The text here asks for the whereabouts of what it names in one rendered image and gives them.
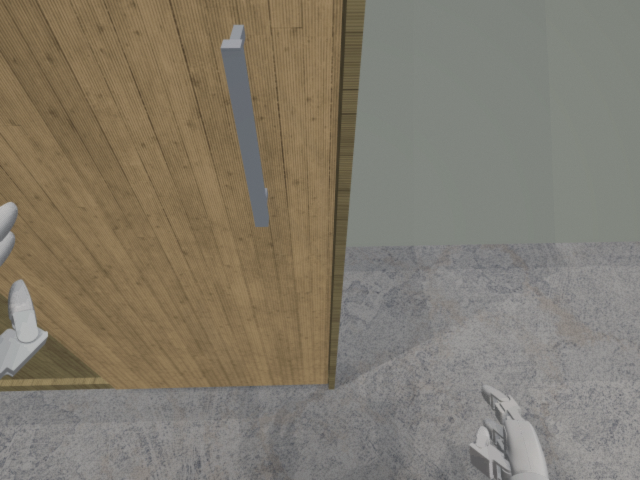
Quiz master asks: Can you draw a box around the robot left hand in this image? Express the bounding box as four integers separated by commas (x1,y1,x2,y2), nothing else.
0,202,48,379

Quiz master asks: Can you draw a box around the wardrobe door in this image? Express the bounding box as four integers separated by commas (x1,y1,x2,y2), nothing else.
0,0,343,389
0,293,100,380

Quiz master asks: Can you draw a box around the handle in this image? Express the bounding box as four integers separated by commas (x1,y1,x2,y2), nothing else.
220,25,269,227

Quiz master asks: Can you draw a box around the robot right hand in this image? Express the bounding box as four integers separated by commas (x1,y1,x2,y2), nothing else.
470,385,549,480

